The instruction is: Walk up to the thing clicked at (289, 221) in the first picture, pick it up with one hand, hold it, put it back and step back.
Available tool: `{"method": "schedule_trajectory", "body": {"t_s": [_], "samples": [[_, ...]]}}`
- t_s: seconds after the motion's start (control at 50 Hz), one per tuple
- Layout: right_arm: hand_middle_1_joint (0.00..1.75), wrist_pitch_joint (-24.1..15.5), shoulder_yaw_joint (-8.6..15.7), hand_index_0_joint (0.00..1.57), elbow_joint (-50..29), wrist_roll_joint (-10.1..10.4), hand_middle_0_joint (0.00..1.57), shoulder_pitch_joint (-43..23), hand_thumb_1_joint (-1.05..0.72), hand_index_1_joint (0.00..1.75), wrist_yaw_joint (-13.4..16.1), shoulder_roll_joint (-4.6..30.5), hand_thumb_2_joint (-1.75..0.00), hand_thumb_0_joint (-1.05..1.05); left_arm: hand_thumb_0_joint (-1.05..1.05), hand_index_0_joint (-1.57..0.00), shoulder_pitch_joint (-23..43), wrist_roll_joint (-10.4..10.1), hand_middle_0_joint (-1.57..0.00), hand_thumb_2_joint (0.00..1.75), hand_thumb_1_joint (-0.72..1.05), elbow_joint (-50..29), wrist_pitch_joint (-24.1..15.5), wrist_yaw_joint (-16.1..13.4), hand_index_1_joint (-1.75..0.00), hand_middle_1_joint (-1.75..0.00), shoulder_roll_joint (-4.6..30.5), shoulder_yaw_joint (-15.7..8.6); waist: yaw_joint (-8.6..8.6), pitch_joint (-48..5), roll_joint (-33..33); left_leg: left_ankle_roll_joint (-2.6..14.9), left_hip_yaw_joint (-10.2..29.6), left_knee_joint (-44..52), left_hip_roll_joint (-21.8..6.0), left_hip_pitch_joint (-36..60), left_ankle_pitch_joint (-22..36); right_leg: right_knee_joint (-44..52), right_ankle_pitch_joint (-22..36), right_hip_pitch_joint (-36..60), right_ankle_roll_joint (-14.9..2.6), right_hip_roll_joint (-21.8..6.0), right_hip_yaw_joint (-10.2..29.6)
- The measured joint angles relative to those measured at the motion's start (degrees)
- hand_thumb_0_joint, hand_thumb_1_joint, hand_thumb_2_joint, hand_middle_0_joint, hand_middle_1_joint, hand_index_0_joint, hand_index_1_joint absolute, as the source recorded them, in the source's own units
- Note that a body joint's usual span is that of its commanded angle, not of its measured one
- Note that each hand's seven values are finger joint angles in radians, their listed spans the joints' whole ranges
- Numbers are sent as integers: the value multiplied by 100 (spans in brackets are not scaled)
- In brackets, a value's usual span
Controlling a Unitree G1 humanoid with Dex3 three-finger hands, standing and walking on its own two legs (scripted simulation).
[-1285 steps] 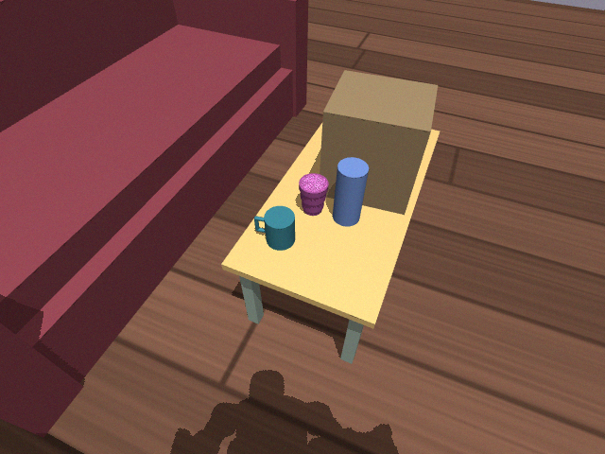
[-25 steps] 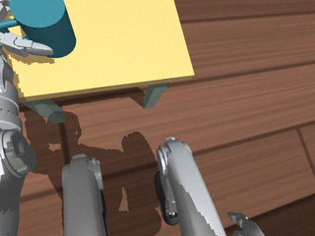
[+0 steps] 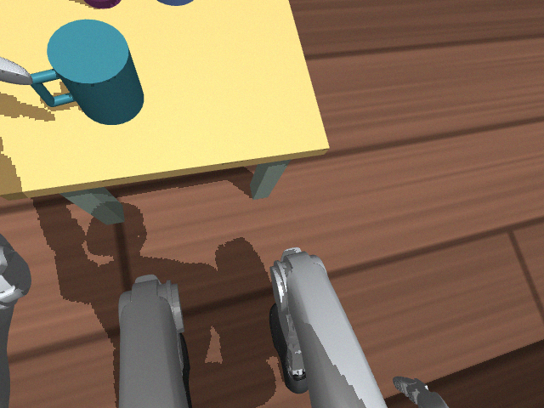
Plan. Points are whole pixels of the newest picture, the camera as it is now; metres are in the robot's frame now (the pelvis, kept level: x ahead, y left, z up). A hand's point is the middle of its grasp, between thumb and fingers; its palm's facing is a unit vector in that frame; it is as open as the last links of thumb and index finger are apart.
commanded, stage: rise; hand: left
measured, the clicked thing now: (88, 80) +0.57 +0.16 -0.03
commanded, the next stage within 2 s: home in 0.16 s
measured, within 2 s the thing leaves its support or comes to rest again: neither
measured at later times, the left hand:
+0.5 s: hand out of the picture +0.54 +0.32 +0.18, palm faces +0.31 -0.88 -0.36, open 17.4 cm
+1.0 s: hand out of the picture +0.33 +0.24 +0.20, palm faces +0.21 -0.92 -0.32, open 17.2 cm
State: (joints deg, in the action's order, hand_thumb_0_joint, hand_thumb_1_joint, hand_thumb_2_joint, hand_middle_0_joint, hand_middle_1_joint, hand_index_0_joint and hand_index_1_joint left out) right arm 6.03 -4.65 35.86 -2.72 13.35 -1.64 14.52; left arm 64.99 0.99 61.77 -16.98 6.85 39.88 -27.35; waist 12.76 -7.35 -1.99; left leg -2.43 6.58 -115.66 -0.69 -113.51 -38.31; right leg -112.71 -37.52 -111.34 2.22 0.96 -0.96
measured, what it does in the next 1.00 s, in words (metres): rises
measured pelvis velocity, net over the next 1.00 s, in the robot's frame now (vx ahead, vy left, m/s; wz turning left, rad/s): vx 0.07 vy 0.01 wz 0.06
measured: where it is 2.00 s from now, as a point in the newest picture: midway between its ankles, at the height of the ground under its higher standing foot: (237, 378)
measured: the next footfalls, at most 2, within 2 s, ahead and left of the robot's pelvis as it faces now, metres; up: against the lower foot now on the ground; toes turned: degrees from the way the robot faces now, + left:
none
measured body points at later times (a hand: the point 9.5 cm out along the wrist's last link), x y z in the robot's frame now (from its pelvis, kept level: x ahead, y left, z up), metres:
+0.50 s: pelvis +0.03 +0.01 +0.17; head +0.21 +0.04 +0.59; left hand +0.52 +0.37 +0.20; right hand +0.05 -0.26 +0.06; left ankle +0.07 +0.14 -0.42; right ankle +0.09 -0.13 -0.42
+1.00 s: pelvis +0.07 +0.01 +0.27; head +0.12 +0.02 +0.72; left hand +0.32 +0.29 +0.22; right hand +0.22 -0.24 +0.18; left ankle +0.07 +0.14 -0.42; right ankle +0.09 -0.13 -0.42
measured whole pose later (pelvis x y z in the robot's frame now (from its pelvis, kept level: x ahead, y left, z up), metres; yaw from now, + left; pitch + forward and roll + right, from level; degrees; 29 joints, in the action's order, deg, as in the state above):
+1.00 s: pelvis +0.07 +0.01 +0.27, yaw +3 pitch +11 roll -2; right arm 2.6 -0.9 31.4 2.3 14.3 5.9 13.0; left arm 1.7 -0.8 31.5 3.7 -7.9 16.1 -5.8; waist 2.6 -5.9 -0.9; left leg -1.4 2.7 -53.7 -2.4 -39.9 -25.3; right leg -50.2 -23.9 -37.8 1.5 0.2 -0.3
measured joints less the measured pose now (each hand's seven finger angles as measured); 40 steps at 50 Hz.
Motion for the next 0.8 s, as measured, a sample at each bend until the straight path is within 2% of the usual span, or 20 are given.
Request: {"method": "schedule_trajectory", "body": {"t_s": [0.12,0.14,0.18,0.22,0.3,0.36,0.4,0.48,0.52,0.62,0.7,0.8], "samples": [[30,-93,0,20,-44,123,21,128,-90,30,79,86,-90,0,-1,-6,53,-128,-5,5,-59,421,338,394,-4,-5,216,240,-56,-81,-30,53,-27,695,-72,675,78,751,119,693,-3,20,-23],[30,-90,19,20,-64,117,21,155,-90,30,77,105,-90,0,-1,-6,41,13,-5,5,-58,433,398,379,-4,-5,211,314,-67,-77,-20,53,-33,804,-82,788,93,868,139,810,-5,22,-25],[30,-19,47,20,-74,131,21,163,-89,30,65,134,-90,0,-1,-6,75,259,-5,5,-56,550,598,237,-4,-5,192,497,-86,-43,11,63,-52,1053,-97,1037,140,1128,193,1062,-10,23,-22],[30,58,58,20,-88,158,20,148,-89,30,47,159,-90,0,-1,-6,49,431,-5,5,-54,637,800,92,-4,-5,169,538,-82,-4,30,76,-71,1327,-115,1286,201,1417,266,1316,-10,27,-19],[30,187,75,20,-174,189,20,167,-90,30,43,163,-90,0,-1,-7,-291,716,-6,6,-52,504,1113,-172,-5,-5,197,334,-47,60,51,92,-113,1904,-172,1843,319,2022,417,1868,-6,54,-8],[30,253,76,20,-193,204,20,237,-90,30,64,118,-90,0,-1,-7,-571,786,-6,6,-52,412,1228,-406,-5,-5,282,162,-45,73,78,89,-137,2354,-212,2351,395,2482,510,2369,-22,72,-8],[30,252,81,20,-157,202,20,304,-90,30,82,76,-90,0,-1,-7,-694,776,-6,6,-52,456,1249,-580,-5,-5,325,154,-71,58,91,84,-138,2663,-226,2710,451,2798,568,2735,-37,74,-23],[30,145,142,20,132,186,20,383,-90,30,96,16,-90,0,-1,-6,-929,712,-6,6,-53,795,1273,-808,-5,-5,303,461,-193,93,60,83,-115,3273,-240,3444,579,3453,702,3509,-62,68,-75],[30,166,190,20,166,219,20,480,-90,30,90,23,-90,0,-1,-6,-1267,667,-6,6,-53,649,1388,-830,-5,-5,145,548,-286,97,29,88,-132,3565,-252,3770,646,3763,781,3842,-64,71,-71],[30,102,293,20,90,351,20,664,-90,30,107,54,-90,0,-1,-6,-2278,461,-5,6,-53,168,1572,-872,-5,-5,-527,1040,-500,108,3,102,-207,4240,-257,4602,801,4445,945,4671,-57,53,-28],[30,70,361,20,-3,463,20,602,-90,30,231,17,-90,0,-1,-6,-3394,308,-5,6,-53,-594,1759,-945,-6,-5,-1197,1188,-547,53,42,110,-280,4757,-270,5269,915,4952,1069,5317,-52,49,21],[30,-63,398,20,-169,533,20,467,-90,30,484,-71,-90,0,-1,-6,-4622,114,-6,6,-52,-1493,1896,-1192,-6,-6,-1881,1491,-642,26,127,108,-326,5369,-253,6143,1060,5533,1197,6179,-63,16,40]]}}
